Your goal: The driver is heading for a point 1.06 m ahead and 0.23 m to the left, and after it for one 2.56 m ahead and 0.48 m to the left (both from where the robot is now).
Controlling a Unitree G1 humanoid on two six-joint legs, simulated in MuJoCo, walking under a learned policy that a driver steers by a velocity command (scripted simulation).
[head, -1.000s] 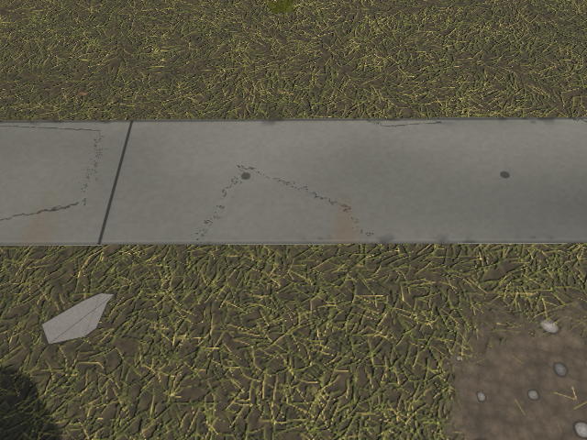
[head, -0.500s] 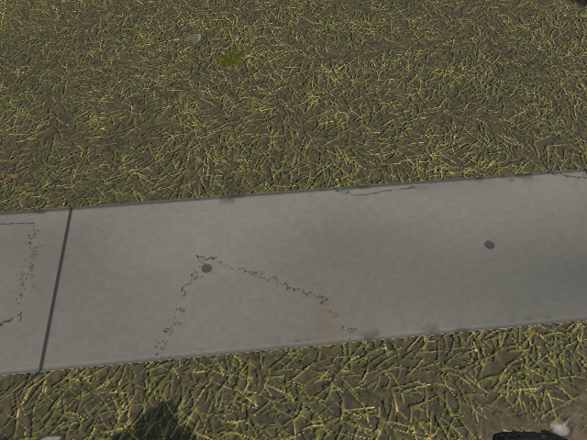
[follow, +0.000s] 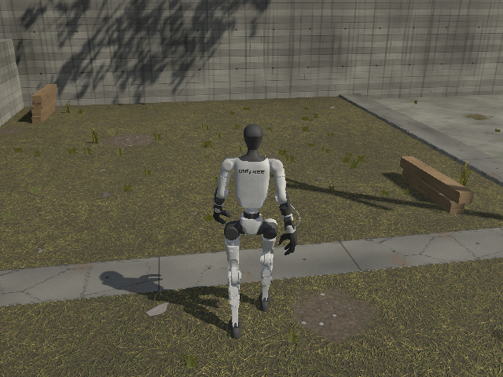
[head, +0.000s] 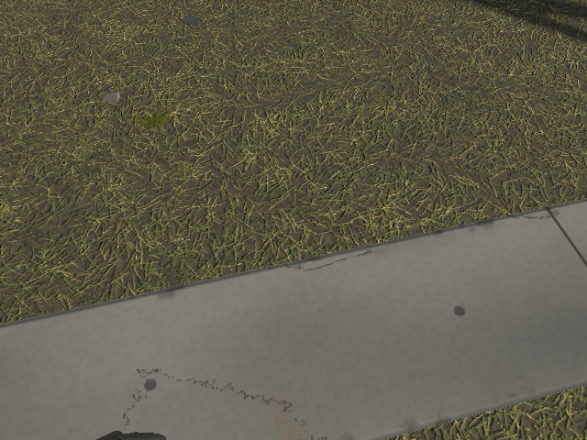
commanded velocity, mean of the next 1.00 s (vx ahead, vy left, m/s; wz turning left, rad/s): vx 0.50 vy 0.00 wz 0.00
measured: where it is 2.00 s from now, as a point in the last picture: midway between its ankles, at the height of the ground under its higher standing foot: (250, 232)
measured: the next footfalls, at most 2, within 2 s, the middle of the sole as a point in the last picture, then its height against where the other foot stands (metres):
left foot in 0.58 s outside the picture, level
right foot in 1.12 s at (325, 313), level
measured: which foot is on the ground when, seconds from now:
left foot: down 0.00-0.02, up 0.04-0.56, down 0.58-1.00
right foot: down 0.00-0.58, up 0.60-1.00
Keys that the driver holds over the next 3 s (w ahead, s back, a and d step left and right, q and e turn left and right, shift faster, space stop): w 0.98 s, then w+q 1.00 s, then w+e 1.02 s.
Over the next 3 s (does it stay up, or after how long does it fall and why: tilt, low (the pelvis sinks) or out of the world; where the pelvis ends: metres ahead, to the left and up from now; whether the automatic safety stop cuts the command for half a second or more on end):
stays up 1.49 0.42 -0.02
